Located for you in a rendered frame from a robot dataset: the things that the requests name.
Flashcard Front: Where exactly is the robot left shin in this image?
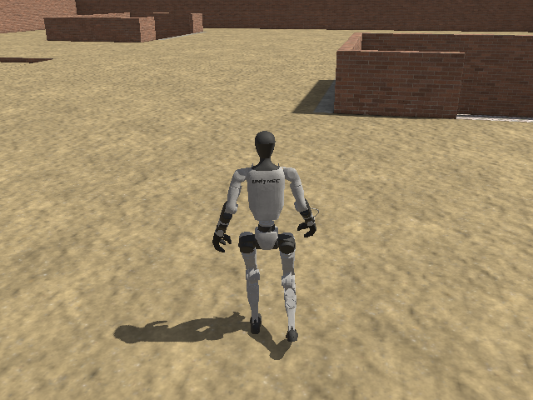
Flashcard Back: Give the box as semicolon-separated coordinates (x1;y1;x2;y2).
246;269;259;323

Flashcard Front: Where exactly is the robot left forearm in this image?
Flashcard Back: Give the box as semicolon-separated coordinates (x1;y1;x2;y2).
215;201;232;237

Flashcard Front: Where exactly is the robot left thigh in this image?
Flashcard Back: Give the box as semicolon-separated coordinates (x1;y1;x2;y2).
238;232;260;284

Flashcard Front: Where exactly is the robot right forearm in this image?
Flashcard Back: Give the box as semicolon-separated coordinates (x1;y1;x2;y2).
300;199;315;226

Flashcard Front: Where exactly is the left robot hand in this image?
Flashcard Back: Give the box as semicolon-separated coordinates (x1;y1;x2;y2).
212;233;232;253

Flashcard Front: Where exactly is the robot right upper arm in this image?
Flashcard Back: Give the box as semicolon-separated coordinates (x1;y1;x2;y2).
283;167;308;213

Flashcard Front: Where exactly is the robot left upper arm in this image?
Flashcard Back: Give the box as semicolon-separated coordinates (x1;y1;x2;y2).
225;167;248;214

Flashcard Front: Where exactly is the right robot hand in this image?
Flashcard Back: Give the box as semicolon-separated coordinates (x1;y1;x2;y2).
297;222;316;238

